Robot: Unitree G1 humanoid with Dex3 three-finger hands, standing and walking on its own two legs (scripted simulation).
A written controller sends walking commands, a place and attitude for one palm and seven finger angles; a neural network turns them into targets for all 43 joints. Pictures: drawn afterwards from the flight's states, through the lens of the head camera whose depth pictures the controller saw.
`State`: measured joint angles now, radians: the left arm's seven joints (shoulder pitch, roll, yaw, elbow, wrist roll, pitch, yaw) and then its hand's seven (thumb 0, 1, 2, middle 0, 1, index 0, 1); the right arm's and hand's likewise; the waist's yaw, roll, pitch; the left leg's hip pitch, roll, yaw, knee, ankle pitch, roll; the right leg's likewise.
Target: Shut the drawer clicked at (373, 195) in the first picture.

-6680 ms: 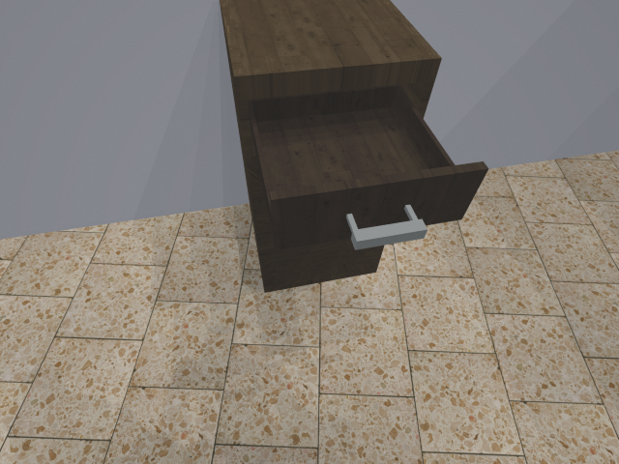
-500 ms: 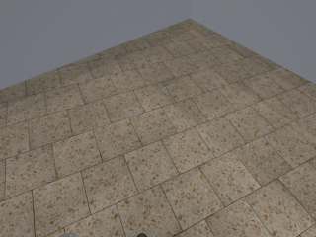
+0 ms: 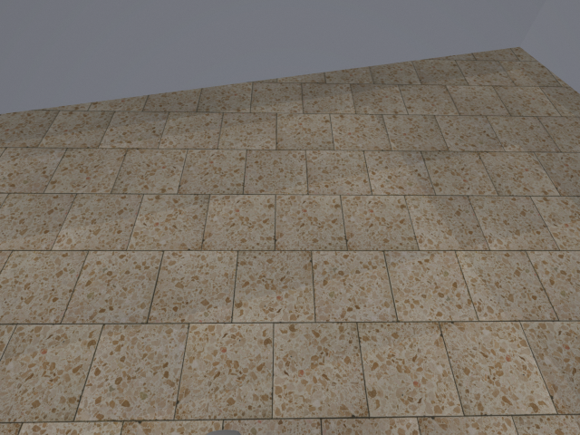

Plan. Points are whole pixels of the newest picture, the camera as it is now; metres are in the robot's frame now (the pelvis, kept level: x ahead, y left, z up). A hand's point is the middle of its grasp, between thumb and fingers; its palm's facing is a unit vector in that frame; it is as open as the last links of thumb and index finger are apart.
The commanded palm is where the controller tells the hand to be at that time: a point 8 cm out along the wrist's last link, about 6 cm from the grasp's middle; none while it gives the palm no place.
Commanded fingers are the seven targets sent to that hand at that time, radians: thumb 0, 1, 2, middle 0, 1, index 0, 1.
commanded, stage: turn to face it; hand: left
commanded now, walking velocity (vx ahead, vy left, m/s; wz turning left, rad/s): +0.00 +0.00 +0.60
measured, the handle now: out of the picture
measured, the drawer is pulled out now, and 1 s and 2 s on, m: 0.29 0.29 0.29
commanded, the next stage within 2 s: none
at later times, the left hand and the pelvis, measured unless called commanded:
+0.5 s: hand out of the picture +0.06 +0.22 -0.14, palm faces +0.28 -0.91 -0.31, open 7.4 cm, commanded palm none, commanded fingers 0.00 0.90 0.90 -0.20 -0.30 -0.20 -0.30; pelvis -0.01 -0.01 +0.00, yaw +17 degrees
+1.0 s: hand out of the picture -0.13 +0.22 -0.19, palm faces +0.59 -0.77 -0.24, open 7.4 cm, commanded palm none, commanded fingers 0.00 0.90 0.90 -0.20 -0.30 -0.20 -0.30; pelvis -0.03 +0.02 -0.01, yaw +35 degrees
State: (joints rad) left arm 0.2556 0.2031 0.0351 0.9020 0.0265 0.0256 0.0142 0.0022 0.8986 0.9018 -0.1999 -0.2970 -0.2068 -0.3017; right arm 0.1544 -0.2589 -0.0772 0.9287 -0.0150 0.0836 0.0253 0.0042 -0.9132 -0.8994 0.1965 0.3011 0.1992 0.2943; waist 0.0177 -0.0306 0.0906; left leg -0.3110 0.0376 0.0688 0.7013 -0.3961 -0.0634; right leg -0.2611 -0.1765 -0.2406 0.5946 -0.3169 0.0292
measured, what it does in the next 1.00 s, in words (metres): steps on the spot, turning left: left foot, then right foot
